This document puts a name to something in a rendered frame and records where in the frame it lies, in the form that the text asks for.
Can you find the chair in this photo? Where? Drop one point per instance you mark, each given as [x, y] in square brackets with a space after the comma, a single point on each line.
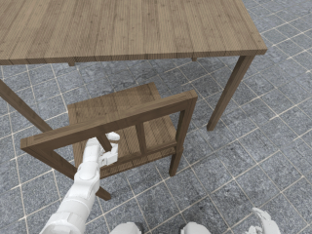
[138, 115]

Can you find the right robot hand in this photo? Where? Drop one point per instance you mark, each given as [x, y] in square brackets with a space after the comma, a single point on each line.
[268, 226]

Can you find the right robot thigh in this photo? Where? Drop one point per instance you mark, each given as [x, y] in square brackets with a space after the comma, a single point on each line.
[194, 228]

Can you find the robot left forearm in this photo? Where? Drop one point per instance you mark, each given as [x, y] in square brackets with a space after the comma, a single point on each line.
[76, 206]

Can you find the robot thigh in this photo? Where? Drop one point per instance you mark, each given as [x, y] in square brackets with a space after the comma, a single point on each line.
[194, 228]
[125, 228]

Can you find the left robot thigh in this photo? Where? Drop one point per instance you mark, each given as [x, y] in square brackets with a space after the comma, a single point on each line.
[125, 228]

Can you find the table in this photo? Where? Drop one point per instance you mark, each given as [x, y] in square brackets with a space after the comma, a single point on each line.
[69, 31]

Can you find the left robot hand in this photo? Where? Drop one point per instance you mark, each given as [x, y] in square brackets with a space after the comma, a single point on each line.
[94, 151]

